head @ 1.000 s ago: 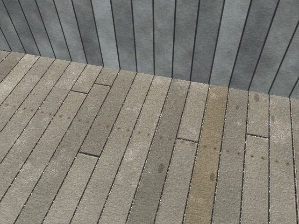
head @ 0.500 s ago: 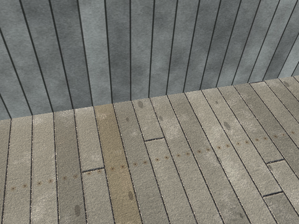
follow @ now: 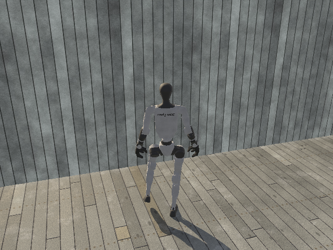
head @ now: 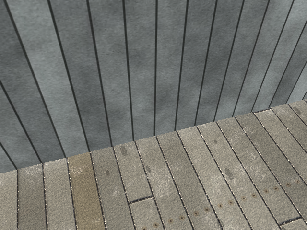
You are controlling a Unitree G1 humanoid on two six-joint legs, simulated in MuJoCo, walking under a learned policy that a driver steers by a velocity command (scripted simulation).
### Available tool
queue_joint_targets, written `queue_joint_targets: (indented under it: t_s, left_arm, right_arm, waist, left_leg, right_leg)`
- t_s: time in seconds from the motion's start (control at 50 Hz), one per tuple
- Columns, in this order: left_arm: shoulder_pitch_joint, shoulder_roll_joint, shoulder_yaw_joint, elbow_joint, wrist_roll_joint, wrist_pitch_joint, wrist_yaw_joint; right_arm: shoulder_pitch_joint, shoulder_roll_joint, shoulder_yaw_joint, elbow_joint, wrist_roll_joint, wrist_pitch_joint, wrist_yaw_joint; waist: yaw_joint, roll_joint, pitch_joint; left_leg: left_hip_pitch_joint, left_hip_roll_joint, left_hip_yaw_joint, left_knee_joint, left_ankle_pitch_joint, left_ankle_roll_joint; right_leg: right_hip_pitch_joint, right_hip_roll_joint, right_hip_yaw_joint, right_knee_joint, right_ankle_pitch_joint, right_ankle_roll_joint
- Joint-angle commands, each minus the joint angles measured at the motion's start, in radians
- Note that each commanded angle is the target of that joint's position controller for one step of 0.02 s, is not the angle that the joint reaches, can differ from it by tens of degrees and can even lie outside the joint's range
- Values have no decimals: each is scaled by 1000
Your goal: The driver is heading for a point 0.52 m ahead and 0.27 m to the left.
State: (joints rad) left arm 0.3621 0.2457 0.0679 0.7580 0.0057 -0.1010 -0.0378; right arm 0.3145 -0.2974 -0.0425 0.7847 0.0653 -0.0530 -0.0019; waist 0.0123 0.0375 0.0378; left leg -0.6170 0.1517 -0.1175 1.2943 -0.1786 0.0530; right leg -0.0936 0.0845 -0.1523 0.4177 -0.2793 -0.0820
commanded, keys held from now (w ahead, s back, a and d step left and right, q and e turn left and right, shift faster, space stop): w+q+shift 0.52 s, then shift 0.48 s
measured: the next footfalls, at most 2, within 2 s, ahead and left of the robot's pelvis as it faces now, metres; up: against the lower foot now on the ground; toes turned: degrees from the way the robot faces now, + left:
left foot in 0.26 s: +0.44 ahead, +0.10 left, +0.00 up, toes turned +14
right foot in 0.60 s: +0.72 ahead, +0.03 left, +0.00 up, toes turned +43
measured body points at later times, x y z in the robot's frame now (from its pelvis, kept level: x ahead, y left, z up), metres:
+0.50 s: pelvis +0.41 +0.04 +0.01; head +0.44 +0.08 +0.45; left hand +0.59 +0.35 -0.01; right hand +0.55 -0.21 -0.11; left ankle +0.40 +0.09 -0.73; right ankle +0.61 -0.10 -0.67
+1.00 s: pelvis +0.50 +0.06 +0.00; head +0.51 +0.09 +0.44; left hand +0.42 +0.34 -0.12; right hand +0.80 -0.01 -0.08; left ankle +0.44 +0.14 -0.73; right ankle +0.69 +0.00 -0.72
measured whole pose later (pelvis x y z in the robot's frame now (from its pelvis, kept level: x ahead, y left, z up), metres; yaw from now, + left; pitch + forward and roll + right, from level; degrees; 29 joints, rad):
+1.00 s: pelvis +0.50 +0.06 +0.00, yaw +38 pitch +1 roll +0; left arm 0.22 0.27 0.04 0.70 0.01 0.00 0.03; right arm 0.12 -0.24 -0.01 0.60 -0.03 0.06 -0.03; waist 0.06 -0.02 0.04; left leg -0.29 -0.04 -0.05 0.59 -0.30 0.03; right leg -0.46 -0.01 0.13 0.56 -0.27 0.05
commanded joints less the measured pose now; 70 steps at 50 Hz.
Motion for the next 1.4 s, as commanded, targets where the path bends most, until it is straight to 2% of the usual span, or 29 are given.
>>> queue_joint_targets:
  t_s: [0.02,0.16,0.2,0.24,0.26,0.28,0.3,0.32,0.34,0.38,0.42,0.48,0.5,0.54,0.56,0.6,0.64,0.68,0.72,0.82,0.94,0.96,0.98,1.02,1.06,1.2,1.24,1.28,1.4]
  left_arm:
    - [-106,60,14,-53,9,-38,6]
    - [-8,159,17,-19,17,-33,71]
    - [-21,244,36,-23,21,-9,102]
    - [-152,282,51,-94,-10,-6,106]
    - [-246,237,39,-112,-22,-8,91]
    - [-163,-7,-24,-163,18,-43,49]
    - [-81,31,-45,-198,-11,-72,34]
    - [-230,128,-31,-235,-23,-94,28]
    - [-260,120,-33,-262,-10,-99,25]
    - [-210,133,-43,-258,45,-78,30]
    - [-203,137,-38,-275,35,-58,27]
    - [-308,94,-56,-290,51,-35,51]
    - [-329,68,-54,-311,9,-36,72]
    - [-252,90,-35,-302,-32,-52,99]
    - [-175,108,-21,-247,1,-52,99]
    - [-66,145,9,-223,-1,-50,112]
    - [-86,109,-16,-234,64,-22,92]
    - [-232,118,-9,-282,14,11,96]
    - [-249,124,-20,-268,-2,46,98]
    - [-212,173,10,-182,-9,86,72]
    - [-174,99,-20,-138,-4,86,64]
    - [-130,71,-30,-119,7,81,58]
    - [-149,37,-37,-151,7,71,65]
    - [-132,148,5,-89,19,71,84]
    - [-92,113,-1,-50,9,80,100]
    - [-132,55,-45,-11,4,41,77]
    - [-99,175,-24,35,12,63,77]
    - [-93,66,-54,71,26,73,75]
    - [-108,74,-50,121,15,52,83]
  right_arm:
    - [40,-12,-7,-31,-6,28,2]
    - [-194,-45,-7,-149,-26,-25,55]
    - [-129,-84,-27,-165,-12,-15,66]
    - [259,-206,-90,-81,-23,28,41]
    - [454,-243,-110,-33,-32,44,12]
    - [373,-220,-79,-3,-87,25,17]
    - [270,-211,-71,-62,-137,-2,7]
    - [263,-186,-76,-92,-102,-18,1]
    - [158,-166,-65,-104,-77,-30,0]
    - [-41,-167,-62,-132,-49,-65,-2]
    - [-126,-171,-58,-128,-17,-42,2]
    - [-100,-182,-62,-112,5,-4,-32]
    - [-57,-173,-62,-105,9,15,-50]
    - [-15,-154,-56,-75,-15,24,-47]
    - [-39,-110,-61,-106,-35,20,-46]
    - [-82,57,-17,-175,-49,2,-38]
    - [113,-50,-26,-212,-42,-2,-20]
    - [84,-195,-57,-166,-52,51,-26]
    - [-109,-131,-37,-226,-57,92,-43]
    - [-115,-55,-16,-225,-55,92,-39]
    - [-145,-50,-17,-254,-57,113,-35]
    - [-116,-78,-14,-269,-76,106,-36]
    - [-116,-128,-19,-245,-135,101,-29]
    - [-290,-25,17,-288,-134,53,-20]
    - [-321,-12,20,-277,-85,31,-26]
    - [-182,15,30,-232,-53,19,-37]
    - [-95,-21,14,-230,-53,4,-19]
    - [-191,0,21,-233,-68,23,-16]
    - [-175,2,9,-220,-74,18,-22]
  waist:
    - [-45,-92,117]
    - [13,-76,134]
    - [-72,-151,26]
    - [-272,-215,-110]
    - [-387,-96,-147]
    - [-183,342,-102]
    - [-134,336,-346]
    - [-198,145,-285]
    - [-99,-69,-136]
    - [35,-180,-8]
    - [104,-180,3]
    - [32,-148,-70]
    - [-2,-84,-134]
    - [16,43,-233]
    - [21,52,-140]
    - [64,-13,-261]
    - [-53,-268,-456]
    - [-38,-94,-457]
    - [6,29,-241]
    - [-17,-165,-241]
    - [-26,-286,-167]
    - [-25,-181,-172]
    - [7,157,-183]
    - [47,103,-79]
    - [52,60,-41]
    - [27,69,-137]
    - [-44,-85,-91]
    - [10,-34,-2]
    - [1,-31,-28]
  left_leg:
    - [-81,37,-10,-15,133,-27]
    - [-12,-126,265,-512,323,28]
    - [150,-192,327,-538,270,61]
    - [528,-220,244,-560,181,141]
    - [765,-137,88,-714,361,194]
    - [981,-104,-105,-605,562,265]
    - [1094,61,-552,-784,144,431]
    - [1026,56,-625,-974,-22,384]
    - [821,40,-571,-1039,-39,330]
    - [410,-9,-436,-1072,405,323]
    - [164,-96,-298,-1096,426,295]
    - [127,-261,-126,-911,510,166]
    - [134,-286,-142,-872,480,119]
    - [167,-299,-151,-767,441,70]
    - [175,-328,-160,-676,462,11]
    - [14,-363,-83,-312,-367,-69]
    - [-68,-288,-111,134,-614,-132]
    - [-91,-189,-145,313,-433,-162]
    - [-18,-187,-64,63,-339,-159]
    - [218,-200,62,-337,-263,-136]
    - [511,-180,82,-830,-89,-12]
    - [613,-44,-72,-941,-76,38]
    - [421,165,-291,-999,-72,168]
    - [177,102,-220,-1042,-97,163]
    - [193,38,-132,-993,59,120]
    - [470,-11,-141,-863,343,73]
    - [377,-62,-98,-922,95,26]
    - [329,-101,-51,-944,-203,-9]
    - [357,-120,-12,-921,-178,-37]
  right_leg:
    - [-172,-227,69,-295,257,8]
    - [63,-207,-114,-235,1026,127]
    - [145,-260,-106,-67,1399,132]
    - [45,-293,-64,358,1655,124]
    - [-70,-170,-58,802,1074,133]
    - [-553,62,70,1262,-338,151]
    - [-743,50,284,1411,-391,129]
    - [-764,17,327,1272,-260,81]
    - [-727,-22,314,1120,-142,48]
    - [-498,-69,308,989,-90,82]
    - [-315,-86,266,727,-102,119]
    - [-219,5,167,280,177,147]
    - [-157,66,139,239,265,160]
    - [-43,97,159,103,366,177]
    - [-19,105,166,1,440,177]
    - [279,-230,452,-39,917,21]
    - [320,-613,838,127,1560,-286]
    - [198,-508,817,105,989,-259]
    - [-95,-350,632,10,650,-168]
    - [-101,-270,474,-49,748,-132]
    - [-313,-228,463,-93,-92,-31]
    - [-413,-166,376,58,-218,49]
    - [-396,-79,255,158,-249,110]
    - [-248,-105,278,418,-215,186]
    - [-261,-109,258,474,-165,223]
    - [-80,-152,260,-69,193,190]
    - [-48,-149,258,1,114,125]
    - [-123,-128,252,-50,-2,107]
    - [-133,-120,248,-48,33,119]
